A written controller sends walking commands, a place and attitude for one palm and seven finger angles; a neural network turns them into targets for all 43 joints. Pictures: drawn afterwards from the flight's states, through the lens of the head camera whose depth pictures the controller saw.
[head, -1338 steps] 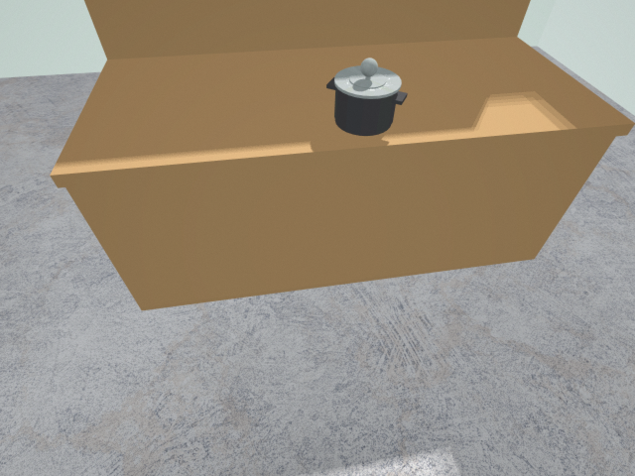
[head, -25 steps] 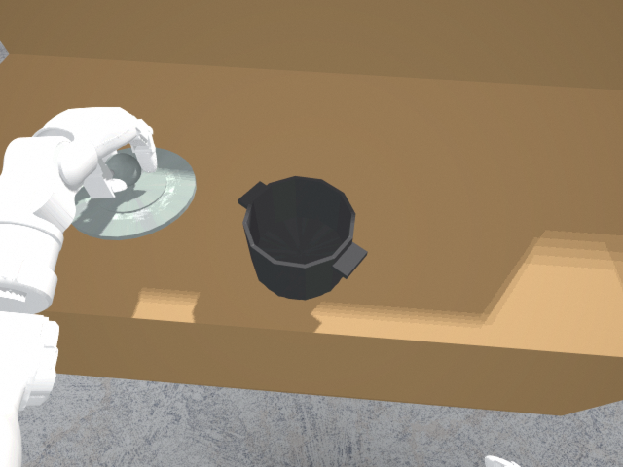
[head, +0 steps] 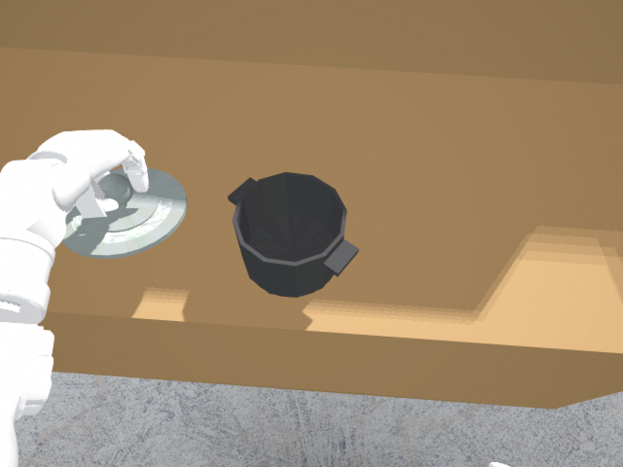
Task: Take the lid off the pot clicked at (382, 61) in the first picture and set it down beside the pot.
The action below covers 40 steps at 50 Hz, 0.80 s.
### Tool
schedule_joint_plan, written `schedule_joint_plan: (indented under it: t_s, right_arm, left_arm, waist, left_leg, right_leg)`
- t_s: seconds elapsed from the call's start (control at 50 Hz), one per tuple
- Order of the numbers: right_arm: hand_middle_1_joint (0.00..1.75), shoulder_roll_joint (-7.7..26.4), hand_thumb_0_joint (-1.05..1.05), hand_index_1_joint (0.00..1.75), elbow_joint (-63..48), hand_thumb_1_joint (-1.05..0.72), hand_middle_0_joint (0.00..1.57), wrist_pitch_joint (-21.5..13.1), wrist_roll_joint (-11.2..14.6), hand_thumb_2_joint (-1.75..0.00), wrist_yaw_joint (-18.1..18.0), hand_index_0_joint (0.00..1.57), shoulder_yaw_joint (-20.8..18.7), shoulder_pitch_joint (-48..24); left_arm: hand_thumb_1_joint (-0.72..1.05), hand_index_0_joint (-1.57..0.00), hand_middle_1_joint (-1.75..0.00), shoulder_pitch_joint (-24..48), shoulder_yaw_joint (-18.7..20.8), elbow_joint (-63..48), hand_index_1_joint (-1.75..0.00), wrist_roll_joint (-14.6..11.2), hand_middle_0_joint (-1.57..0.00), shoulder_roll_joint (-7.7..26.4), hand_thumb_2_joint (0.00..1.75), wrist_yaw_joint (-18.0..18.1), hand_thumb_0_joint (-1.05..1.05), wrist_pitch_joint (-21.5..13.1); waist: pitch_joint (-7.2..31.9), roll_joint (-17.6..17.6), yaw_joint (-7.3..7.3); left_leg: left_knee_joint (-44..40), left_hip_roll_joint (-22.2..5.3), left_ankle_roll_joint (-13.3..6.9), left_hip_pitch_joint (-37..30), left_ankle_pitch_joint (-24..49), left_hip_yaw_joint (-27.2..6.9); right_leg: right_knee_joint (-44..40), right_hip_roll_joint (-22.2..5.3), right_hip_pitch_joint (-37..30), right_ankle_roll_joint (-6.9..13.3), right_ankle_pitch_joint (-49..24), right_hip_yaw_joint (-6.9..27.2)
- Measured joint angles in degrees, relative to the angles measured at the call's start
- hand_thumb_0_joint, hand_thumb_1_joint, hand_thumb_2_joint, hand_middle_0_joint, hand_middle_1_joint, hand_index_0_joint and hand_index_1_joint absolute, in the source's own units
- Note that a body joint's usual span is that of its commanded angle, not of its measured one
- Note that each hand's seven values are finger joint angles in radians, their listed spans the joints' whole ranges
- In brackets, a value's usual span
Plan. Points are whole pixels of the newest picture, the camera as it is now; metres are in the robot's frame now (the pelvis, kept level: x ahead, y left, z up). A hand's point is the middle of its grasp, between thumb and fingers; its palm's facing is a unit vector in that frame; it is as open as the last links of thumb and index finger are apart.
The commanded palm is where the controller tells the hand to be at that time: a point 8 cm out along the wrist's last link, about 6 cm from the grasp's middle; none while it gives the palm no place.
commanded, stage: lower the lid onto the table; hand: left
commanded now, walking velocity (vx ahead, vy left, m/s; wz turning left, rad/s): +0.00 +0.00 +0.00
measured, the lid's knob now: (115, 189) +0.47 +0.28 +0.04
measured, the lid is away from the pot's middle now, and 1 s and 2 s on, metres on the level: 0.25 0.23 0.24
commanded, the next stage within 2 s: none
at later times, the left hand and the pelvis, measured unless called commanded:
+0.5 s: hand (108, 217) +0.42 +0.28 +0.04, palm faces -0.48 -0.06 -0.88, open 6.9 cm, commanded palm +0.45 +0.28 +0.12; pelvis -0.01 +0.00 +0.00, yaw -1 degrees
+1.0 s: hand (128, 218) +0.44 +0.27 +0.02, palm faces -0.47 -0.05 -0.88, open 6.9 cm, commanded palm +0.46 +0.26 +0.08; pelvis -0.01 +0.00 -0.01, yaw -2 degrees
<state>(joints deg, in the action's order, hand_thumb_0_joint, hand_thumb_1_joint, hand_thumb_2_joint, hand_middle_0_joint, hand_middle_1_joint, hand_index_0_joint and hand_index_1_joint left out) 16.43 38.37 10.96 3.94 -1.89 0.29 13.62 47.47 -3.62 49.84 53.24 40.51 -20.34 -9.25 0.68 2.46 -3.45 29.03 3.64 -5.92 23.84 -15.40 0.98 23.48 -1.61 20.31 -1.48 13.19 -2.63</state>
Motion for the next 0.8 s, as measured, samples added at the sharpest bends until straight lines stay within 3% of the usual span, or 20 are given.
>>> schedule_joint_plan:
  t_s: [0.2, 0.56, 0.68, 0.8]
  right_arm:
    - [0.30, 0.05, 0.01, 0.30, 0.67, -0.91, 0.20, -0.06, -0.08, -0.90, -1.09, 0.20, 0.09, 0.48]
    - [0.30, -0.04, 0.01, 0.30, 1.34, -0.91, 0.20, -0.92, 0.19, -0.90, -2.20, 0.21, 0.09, 1.32]
    - [0.30, 0.15, 0.01, 0.30, 1.80, -0.91, 0.20, -1.43, 0.17, -0.90, -2.35, 0.21, 0.13, 2.24]
    - [0.30, 0.23, 0.01, 0.30, 1.92, -0.91, 0.20, -1.26, -0.06, -0.90, -2.04, 0.21, -0.34, 3.01]
  left_arm:
    - [0.27, -0.74, -0.81, -2.11, 2.19, 0.62, -0.91, -0.59, -0.59, 0.38, 0.90, 0.90, 0.06, -3.39]
    - [0.27, -0.74, -0.81, -1.44, 0.91, 4.41, -0.91, 1.57, -0.59, 0.50, 0.90, 2.41, 0.06, -3.89]
    - [0.28, -0.74, -0.81, -0.60, 1.80, 6.57, -0.91, 1.10, -0.59, 0.58, 0.90, 3.82, 0.06, -4.39]
    - [0.28, -0.74, -0.81, -0.39, 1.56, 7.04, -0.91, 2.85, -0.59, 0.40, 0.90, 4.43, 0.06, -3.70]
  waist:
    - [0.13, -0.23, -0.16]
    - [0.33, -0.74, -0.71]
    - [0.88, -0.78, -1.23]
    - [0.91, -0.51, -1.64]
  left_leg:
    - [0.55, -0.34, 0.15, 0.38, -0.24, 0.09]
    - [2.88, -0.80, 0.28, 3.31, -0.69, 0.36]
    - [3.89, -0.98, 0.17, 4.42, -1.21, 0.67]
    - [4.99, -1.08, 0.09, 6.09, -1.60, 0.97]
  right_leg:
    - [0.36, 0.31, 0.38, -0.07, 0.09, 0.12]
    - [2.59, 0.71, 3.35, 0.20, 0.41, 0.35]
    - [3.44, 0.85, 4.51, 0.20, 0.71, 0.64]
    - [4.57, 0.91, 6.29, 0.42, 1.02, 0.92]
